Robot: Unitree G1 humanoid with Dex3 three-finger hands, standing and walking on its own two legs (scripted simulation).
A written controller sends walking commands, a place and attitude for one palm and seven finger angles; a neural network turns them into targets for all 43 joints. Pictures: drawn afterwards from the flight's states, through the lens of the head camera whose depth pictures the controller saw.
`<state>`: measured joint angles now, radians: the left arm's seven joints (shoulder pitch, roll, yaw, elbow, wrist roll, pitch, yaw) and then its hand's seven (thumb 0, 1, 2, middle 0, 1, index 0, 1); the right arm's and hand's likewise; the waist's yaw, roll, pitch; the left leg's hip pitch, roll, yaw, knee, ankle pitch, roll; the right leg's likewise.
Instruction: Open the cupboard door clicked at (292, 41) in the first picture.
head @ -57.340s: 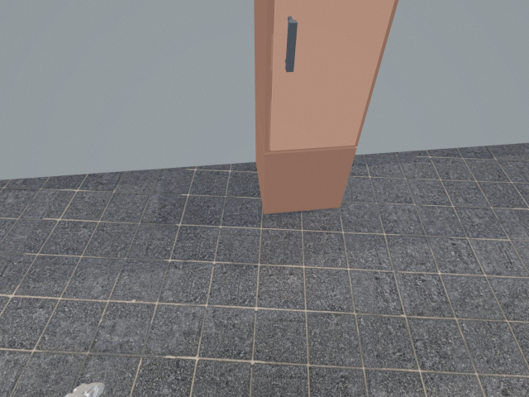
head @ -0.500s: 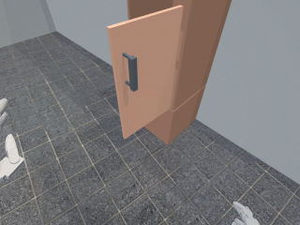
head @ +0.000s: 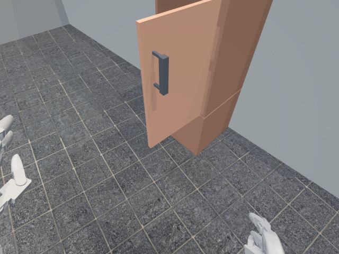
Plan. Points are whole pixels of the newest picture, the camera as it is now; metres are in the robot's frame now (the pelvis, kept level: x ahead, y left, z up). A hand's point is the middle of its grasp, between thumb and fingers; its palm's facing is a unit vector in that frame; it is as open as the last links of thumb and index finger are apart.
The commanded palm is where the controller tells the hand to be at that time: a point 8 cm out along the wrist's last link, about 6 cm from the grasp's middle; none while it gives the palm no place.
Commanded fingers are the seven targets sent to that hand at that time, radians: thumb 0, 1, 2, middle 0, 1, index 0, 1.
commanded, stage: stop stepping back and stand still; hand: left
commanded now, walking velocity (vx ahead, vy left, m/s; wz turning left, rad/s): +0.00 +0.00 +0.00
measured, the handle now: (159, 73) +0.64 +0.08 +0.08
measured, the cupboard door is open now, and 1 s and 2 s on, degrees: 86 86 86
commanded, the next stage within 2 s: let the arm hang, fingers relaxed in 0.10 s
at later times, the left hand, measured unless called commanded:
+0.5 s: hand out of the picture +0.04 +0.18 -0.17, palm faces -0.03 -0.98 -0.19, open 7.3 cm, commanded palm none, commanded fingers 0.00 0.90 0.90 -0.20 -0.30 -0.20 -0.30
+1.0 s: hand out of the picture -0.02 +0.18 -0.17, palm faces +0.06 -0.97 -0.24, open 7.4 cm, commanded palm none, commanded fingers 0.00 0.90 0.90 -0.20 -0.30 -0.20 -0.30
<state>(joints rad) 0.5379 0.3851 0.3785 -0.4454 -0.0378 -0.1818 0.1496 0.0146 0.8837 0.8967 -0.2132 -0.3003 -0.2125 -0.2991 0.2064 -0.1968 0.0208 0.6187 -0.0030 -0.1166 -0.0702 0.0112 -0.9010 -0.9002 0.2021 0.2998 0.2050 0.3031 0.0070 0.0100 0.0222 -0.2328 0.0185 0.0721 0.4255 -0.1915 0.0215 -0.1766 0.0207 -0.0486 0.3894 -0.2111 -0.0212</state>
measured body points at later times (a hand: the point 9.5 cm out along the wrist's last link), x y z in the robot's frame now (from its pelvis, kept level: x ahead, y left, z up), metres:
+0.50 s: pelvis -0.02 +0.00 -0.01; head +0.00 +0.00 +0.44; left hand +0.04 +0.23 -0.16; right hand +0.05 -0.26 -0.15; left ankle +0.02 +0.10 -0.74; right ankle +0.00 -0.10 -0.74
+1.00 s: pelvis -0.01 -0.01 +0.00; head +0.00 -0.03 +0.45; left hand -0.02 +0.23 -0.15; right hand -0.02 -0.21 -0.17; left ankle +0.02 +0.10 -0.74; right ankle +0.00 -0.10 -0.74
